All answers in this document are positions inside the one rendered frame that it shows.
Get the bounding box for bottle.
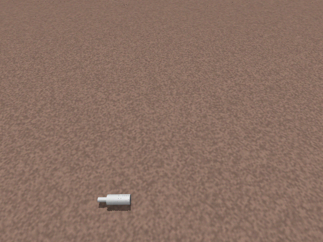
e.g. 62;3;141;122
97;194;131;205

